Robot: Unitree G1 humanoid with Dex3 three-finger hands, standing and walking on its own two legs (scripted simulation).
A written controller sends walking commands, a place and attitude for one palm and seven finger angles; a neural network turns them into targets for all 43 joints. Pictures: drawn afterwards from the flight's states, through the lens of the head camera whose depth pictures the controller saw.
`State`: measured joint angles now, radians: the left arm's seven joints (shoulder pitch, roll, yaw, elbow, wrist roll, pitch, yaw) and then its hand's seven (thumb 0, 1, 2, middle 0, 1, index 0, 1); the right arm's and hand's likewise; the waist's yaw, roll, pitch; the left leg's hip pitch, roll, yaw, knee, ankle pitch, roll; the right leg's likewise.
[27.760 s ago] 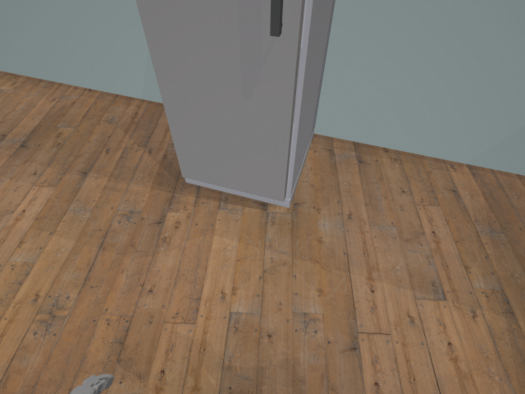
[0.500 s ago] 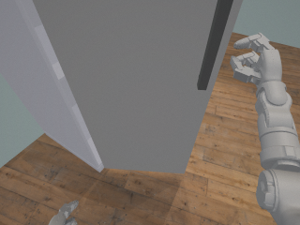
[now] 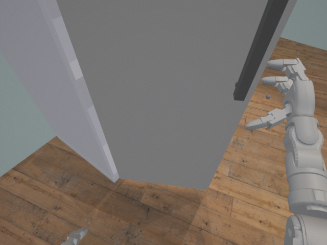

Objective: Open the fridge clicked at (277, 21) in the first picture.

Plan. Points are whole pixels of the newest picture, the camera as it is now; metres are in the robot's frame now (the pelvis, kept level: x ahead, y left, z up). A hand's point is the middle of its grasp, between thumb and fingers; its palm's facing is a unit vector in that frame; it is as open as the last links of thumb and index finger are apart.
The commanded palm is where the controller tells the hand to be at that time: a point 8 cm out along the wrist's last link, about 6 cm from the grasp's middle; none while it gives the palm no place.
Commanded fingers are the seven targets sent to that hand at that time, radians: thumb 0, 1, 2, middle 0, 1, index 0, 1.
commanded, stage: slip the hand off the handle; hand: right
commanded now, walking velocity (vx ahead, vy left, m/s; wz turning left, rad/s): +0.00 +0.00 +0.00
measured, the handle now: (261, 32) +0.51 -0.15 +0.28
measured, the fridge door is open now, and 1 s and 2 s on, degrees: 61 61 61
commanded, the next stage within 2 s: draw the hand back to the body in 1.44 s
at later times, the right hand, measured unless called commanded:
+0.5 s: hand (301, 108) +0.39 -0.25 +0.18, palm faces +0.12 +0.98 -0.17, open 14.7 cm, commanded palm +0.36 -0.29 +0.19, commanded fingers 0.00 0.55 -0.20 0.25 1.15 0.25 1.15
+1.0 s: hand (303, 130) +0.33 -0.23 +0.18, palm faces +0.13 +0.98 -0.18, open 14.7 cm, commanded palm +0.29 -0.27 +0.19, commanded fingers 0.00 0.55 -0.20 0.25 1.15 0.25 1.15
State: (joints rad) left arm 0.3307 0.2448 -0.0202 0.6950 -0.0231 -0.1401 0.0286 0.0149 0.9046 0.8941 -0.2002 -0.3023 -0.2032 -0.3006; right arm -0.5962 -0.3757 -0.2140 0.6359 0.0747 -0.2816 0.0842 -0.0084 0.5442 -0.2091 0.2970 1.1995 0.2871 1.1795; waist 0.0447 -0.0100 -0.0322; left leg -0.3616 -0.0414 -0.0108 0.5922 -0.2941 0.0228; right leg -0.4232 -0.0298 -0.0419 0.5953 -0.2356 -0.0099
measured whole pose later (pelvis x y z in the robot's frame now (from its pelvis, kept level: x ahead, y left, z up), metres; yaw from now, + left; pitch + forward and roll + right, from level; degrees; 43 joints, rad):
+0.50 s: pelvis +0.04 -0.02 +0.00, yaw -2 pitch +4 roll +1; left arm 0.24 0.24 -0.03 0.63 -0.02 -0.11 0.05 0.01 0.91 0.89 -0.20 -0.30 -0.20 -0.30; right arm -0.36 -0.37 -0.26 0.29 0.14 -0.13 0.21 -0.01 0.56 -0.20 0.25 1.16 0.26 1.15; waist -0.03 -0.02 -0.08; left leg -0.31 -0.01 0.01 0.59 -0.35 0.00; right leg -0.40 0.00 -0.03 0.63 -0.31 -0.03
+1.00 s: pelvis +0.01 -0.01 +0.00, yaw -2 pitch +1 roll +1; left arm 0.27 0.25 -0.04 0.65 -0.03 -0.15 0.07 0.02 0.90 0.89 -0.20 -0.30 -0.20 -0.30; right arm -0.23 -0.35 -0.25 0.19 0.16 -0.16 0.19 -0.01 0.56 -0.20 0.26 1.16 0.26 1.15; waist -0.03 -0.03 -0.05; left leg -0.30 -0.02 0.01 0.61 -0.33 0.01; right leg -0.38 -0.01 -0.02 0.63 -0.27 -0.02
